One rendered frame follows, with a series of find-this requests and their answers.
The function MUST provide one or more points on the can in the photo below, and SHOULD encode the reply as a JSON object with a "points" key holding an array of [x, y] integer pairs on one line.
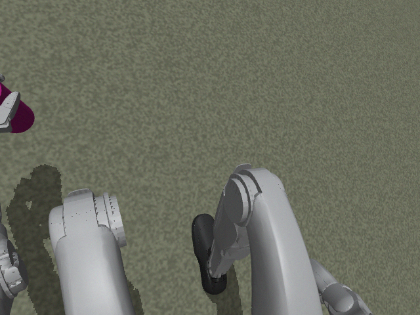
{"points": [[24, 117]]}

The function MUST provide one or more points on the right robot foot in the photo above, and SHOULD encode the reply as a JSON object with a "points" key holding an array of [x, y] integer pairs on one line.
{"points": [[202, 237]]}

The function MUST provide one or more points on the right robot arm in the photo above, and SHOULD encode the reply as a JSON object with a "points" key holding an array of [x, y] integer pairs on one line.
{"points": [[341, 300]]}

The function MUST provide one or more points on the left robot hand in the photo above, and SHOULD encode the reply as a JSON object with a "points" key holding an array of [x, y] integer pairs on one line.
{"points": [[8, 109]]}

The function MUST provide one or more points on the right robot hand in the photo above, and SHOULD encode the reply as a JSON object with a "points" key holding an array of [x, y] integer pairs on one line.
{"points": [[323, 277]]}

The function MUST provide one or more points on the left robot arm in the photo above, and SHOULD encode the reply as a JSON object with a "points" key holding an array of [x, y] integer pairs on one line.
{"points": [[13, 273]]}

